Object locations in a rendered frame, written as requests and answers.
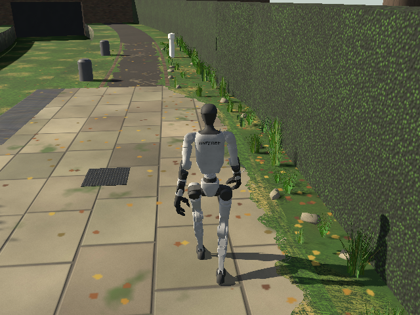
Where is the robot left forearm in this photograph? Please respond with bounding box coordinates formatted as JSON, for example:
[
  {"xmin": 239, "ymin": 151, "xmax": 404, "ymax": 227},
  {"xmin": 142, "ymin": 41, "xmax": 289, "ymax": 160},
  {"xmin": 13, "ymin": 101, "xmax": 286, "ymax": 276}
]
[{"xmin": 175, "ymin": 160, "xmax": 188, "ymax": 196}]

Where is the robot left upper arm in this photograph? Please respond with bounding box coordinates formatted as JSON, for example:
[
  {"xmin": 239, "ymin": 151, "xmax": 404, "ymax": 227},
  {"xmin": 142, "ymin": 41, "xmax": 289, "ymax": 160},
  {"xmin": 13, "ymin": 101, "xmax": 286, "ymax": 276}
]
[{"xmin": 182, "ymin": 132, "xmax": 196, "ymax": 170}]

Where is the humanoid robot head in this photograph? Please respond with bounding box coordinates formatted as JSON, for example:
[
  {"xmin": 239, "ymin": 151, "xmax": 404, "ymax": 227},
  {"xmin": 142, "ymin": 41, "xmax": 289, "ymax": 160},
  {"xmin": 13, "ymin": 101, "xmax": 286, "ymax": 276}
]
[{"xmin": 198, "ymin": 103, "xmax": 221, "ymax": 135}]

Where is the right robot hand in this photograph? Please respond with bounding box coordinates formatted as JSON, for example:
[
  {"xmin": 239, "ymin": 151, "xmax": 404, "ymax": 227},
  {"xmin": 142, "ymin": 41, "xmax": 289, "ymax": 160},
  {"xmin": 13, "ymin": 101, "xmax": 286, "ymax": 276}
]
[{"xmin": 226, "ymin": 176, "xmax": 241, "ymax": 190}]

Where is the right robot shin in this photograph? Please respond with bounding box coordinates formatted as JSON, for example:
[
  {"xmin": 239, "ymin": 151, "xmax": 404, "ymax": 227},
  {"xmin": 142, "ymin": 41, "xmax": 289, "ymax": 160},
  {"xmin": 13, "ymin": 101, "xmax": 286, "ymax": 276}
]
[{"xmin": 217, "ymin": 226, "xmax": 228, "ymax": 275}]

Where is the robot right forearm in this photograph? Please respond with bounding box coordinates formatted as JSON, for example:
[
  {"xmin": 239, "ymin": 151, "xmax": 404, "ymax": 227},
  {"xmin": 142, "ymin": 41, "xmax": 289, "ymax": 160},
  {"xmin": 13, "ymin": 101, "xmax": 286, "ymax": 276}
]
[{"xmin": 231, "ymin": 157, "xmax": 241, "ymax": 180}]

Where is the robot right upper arm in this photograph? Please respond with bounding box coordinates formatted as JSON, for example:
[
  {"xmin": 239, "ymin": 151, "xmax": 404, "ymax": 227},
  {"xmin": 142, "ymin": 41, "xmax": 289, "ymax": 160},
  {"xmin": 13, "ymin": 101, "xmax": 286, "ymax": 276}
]
[{"xmin": 223, "ymin": 131, "xmax": 239, "ymax": 166}]

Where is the left robot hand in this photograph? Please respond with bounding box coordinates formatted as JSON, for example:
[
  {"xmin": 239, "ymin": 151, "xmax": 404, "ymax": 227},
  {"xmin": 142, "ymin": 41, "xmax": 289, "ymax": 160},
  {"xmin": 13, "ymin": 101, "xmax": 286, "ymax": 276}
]
[{"xmin": 174, "ymin": 195, "xmax": 190, "ymax": 216}]

